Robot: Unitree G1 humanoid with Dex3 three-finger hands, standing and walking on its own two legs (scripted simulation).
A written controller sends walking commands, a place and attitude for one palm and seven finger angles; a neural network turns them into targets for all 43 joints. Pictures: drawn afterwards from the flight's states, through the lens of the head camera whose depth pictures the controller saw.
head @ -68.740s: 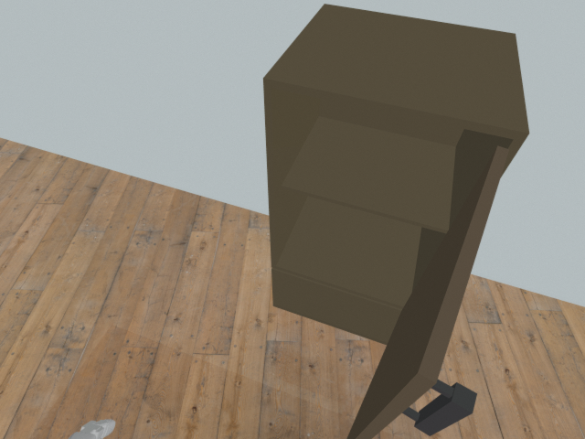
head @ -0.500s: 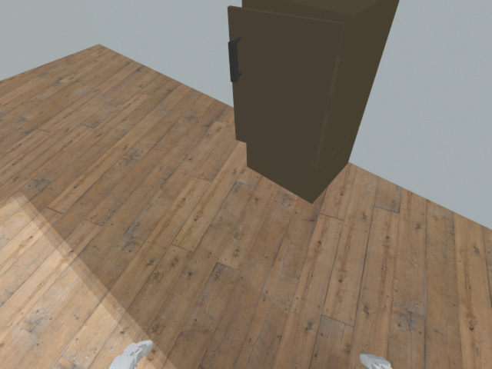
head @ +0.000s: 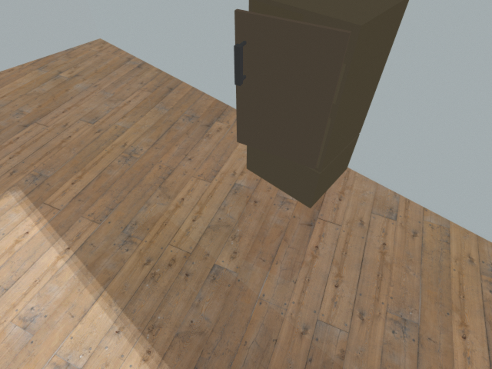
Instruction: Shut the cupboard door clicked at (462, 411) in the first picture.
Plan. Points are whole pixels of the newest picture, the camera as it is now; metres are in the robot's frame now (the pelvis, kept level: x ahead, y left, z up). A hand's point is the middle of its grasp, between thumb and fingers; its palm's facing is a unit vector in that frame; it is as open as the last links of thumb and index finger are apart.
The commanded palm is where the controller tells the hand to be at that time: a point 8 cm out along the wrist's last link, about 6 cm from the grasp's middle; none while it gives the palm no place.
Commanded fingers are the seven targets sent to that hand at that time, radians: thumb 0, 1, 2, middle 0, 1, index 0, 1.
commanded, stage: let the arm hang, fingers relaxed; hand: left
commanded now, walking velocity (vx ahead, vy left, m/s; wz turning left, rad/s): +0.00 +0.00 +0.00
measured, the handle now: (241, 63) +1.15 +0.08 -0.05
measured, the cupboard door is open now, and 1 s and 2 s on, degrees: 14 14 14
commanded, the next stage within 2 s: look to check the result in 0.36 s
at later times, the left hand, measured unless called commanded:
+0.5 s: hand out of the picture -0.03 +0.17 -0.18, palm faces +0.03 -0.99 -0.15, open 7.4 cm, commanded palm none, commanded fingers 0.00 0.90 0.90 -0.20 -0.30 -0.20 -0.30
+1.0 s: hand out of the picture +0.01 +0.20 -0.18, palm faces +0.01 -0.98 -0.21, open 7.4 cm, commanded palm none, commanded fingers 0.00 0.90 0.90 -0.20 -0.30 -0.20 -0.30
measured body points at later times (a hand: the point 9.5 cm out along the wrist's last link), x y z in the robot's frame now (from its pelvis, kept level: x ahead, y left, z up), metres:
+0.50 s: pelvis +0.00 +0.02 +0.00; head +0.01 +0.02 +0.45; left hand -0.03 +0.22 -0.17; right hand -0.03 -0.19 -0.16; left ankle +0.03 +0.12 -0.74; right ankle -0.03 -0.11 -0.74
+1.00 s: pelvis +0.01 +0.02 +0.00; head +0.02 +0.02 +0.45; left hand +0.01 +0.25 -0.16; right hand +0.01 -0.21 -0.16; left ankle +0.03 +0.12 -0.74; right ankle -0.03 -0.11 -0.74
